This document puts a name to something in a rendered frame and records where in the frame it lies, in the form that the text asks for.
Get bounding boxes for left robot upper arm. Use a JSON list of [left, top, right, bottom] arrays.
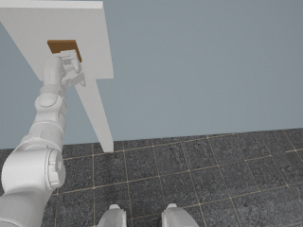
[[0, 148, 66, 227]]

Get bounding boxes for button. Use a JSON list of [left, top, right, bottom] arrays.
[[47, 40, 82, 62]]

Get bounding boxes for right robot shin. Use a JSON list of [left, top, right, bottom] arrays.
[[162, 203, 177, 227]]

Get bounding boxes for right robot thigh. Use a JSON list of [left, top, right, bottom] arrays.
[[161, 207, 199, 227]]

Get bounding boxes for left robot forearm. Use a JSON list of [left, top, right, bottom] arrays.
[[1, 84, 67, 191]]

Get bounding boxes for panel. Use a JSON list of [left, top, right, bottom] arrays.
[[0, 0, 114, 152]]

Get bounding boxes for robot left hand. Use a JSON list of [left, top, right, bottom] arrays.
[[43, 49, 86, 92]]

